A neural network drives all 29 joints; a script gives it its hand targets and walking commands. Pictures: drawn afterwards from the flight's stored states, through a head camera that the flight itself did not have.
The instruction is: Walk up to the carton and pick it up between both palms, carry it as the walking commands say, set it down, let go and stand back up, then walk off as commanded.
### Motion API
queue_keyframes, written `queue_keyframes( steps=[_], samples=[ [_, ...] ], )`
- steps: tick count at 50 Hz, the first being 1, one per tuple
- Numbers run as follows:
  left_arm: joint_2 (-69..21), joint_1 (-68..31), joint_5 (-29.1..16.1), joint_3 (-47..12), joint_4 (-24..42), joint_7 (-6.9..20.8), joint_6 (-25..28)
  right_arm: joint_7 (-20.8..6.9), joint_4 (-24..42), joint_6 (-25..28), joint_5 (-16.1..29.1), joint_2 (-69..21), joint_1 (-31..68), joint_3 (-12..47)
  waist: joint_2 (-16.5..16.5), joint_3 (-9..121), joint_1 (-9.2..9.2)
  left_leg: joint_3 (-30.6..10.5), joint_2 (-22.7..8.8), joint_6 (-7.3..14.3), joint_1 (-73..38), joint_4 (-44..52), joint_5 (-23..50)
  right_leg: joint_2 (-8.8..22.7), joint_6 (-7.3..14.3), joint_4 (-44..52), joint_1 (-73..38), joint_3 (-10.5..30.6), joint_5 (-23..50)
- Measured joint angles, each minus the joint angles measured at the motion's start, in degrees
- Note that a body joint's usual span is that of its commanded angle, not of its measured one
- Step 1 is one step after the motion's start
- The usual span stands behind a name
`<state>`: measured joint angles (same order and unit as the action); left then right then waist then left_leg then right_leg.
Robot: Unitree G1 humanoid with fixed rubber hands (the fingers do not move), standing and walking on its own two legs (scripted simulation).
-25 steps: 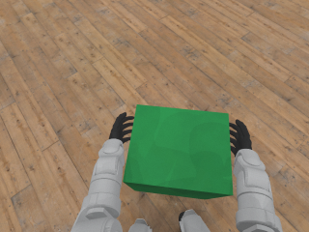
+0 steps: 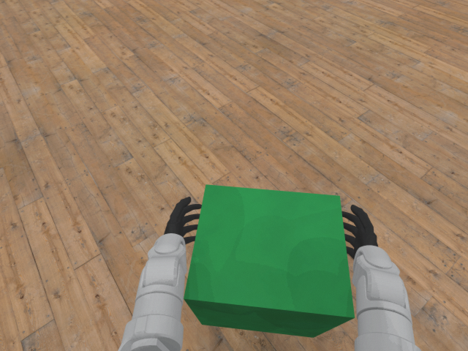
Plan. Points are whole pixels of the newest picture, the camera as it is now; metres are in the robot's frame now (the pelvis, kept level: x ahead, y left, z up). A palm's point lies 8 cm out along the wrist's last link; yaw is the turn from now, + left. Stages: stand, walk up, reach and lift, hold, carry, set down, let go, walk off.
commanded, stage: reach and lift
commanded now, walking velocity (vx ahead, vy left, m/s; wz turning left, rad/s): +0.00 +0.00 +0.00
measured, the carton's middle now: (263, 266) +0.31 -0.04 -0.10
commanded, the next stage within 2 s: hold in 2.00 s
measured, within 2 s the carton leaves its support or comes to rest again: neither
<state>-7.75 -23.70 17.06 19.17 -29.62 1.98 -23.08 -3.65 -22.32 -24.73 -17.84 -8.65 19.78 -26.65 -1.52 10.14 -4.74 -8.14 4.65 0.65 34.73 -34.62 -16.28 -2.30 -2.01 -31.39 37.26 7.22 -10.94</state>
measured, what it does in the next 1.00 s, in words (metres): stands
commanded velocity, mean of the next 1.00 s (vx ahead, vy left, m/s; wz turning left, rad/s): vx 0.00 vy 0.00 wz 0.00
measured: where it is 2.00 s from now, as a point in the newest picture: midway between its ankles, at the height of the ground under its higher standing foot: outside the picture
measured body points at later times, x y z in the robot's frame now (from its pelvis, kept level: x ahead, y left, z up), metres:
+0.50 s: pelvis +0.00 -0.01 +0.02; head -0.02 -0.01 +0.47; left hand +0.33 +0.13 +0.05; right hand +0.30 -0.21 +0.04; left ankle -0.01 +0.11 -0.72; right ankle +0.03 -0.14 -0.72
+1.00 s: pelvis +0.02 +0.00 +0.03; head -0.03 +0.01 +0.47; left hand +0.32 +0.15 +0.06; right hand +0.31 -0.18 +0.07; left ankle -0.01 +0.11 -0.72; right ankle +0.03 -0.14 -0.72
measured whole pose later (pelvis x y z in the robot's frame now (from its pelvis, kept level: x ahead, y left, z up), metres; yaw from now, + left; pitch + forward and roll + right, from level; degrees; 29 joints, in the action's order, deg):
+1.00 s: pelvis +0.02 +0.00 +0.03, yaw +0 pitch -6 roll +0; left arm -8.7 -14.9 18.2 15.1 -13.7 3.9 -41.7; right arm -3.0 -10.4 -43.5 -16.3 -8.4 14.0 -18.6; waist 0.5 0.9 -1.5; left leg -8.1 3.0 1.2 -1.8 -15.6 -11.3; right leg -1.2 -1.3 -14.1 1.3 6.8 -7.1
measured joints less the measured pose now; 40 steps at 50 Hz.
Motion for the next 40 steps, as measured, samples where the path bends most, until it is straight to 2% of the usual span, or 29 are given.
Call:
queue_keyframes(
  steps=[3, 11, 17, 25, 30, 40],
  samples=[
    [-0.3, 1.9, -0.3, -1.3, 1.1, -0.2, -0.4, -0.1, 1.2, -0.1, 0.3, 0.1, -2.4, 1.1, 0.1, -0.5, -0.31, 0.3, -0.3, 0.1, -3.5, 2.9, 0.9, 0.0, -0.1, 2.8, -3.4, 0.4, 0.9],
    [-0.6, 6.7, -0.6, -2.3, 2.7, -0.2, -0.7, 0.4, 2.7, -2.4, 1.7, 0.2, -5.4, 3.4, 1.6, -1.8, 0.56, 0.5, -0.8, 0.0, -12.4, 8.1, 2.5, 0.2, 0.4, 6.7, -11.6, 0.8, 2.0],
    [0.8, 6.0, -1.3, -2.7, 5.2, 0.0, -3.8, 1.1, 2.9, -4.5, 1.5, -0.3, -3.4, 4.3, 1.4, -3.7, 0.43, -0.4, -1.0, -0.2, -17.5, 9.3, 2.9, 0.3, 0.7, 8.2, -17.1, -0.2, 2.3],
    [0.6, 3.4, 0.9, -1.7, 4.6, 1.5, -8.2, 1.3, 3.8, -8.2, 0.5, -0.4, -3.0, 4.0, 1.1, -5.9, 0.19, -0.6, -1.3, -0.2, -23.8, 11.2, 3.3, 0.3, 0.9, 10.3, -23.5, -0.6, 2.8],
    [0.1, 4.7, 0.4, -2.9, 7.7, 1.8, -10.1, 1.9, 8.6, -11.7, 2.4, 0.0, -5.0, 5.9, 1.2, -7.2, 0.99, -0.1, -1.6, -0.1, -26.9, 13.5, 4.1, 0.3, 0.9, 12.4, -26.5, -0.1, 3.6],
    [0.8, 5.5, 0.5, -4.4, 12.5, 2.4, -15.4, 2.1, 11.6, -16.3, 2.5, -0.1, -4.6, 7.4, 2.3, -7.8, 2.93, 0.0, -1.8, 0.1, -32.8, 16.7, 4.7, 0.6, 0.9, 15.1, -32.2, -0.2, 3.8]
  ],
)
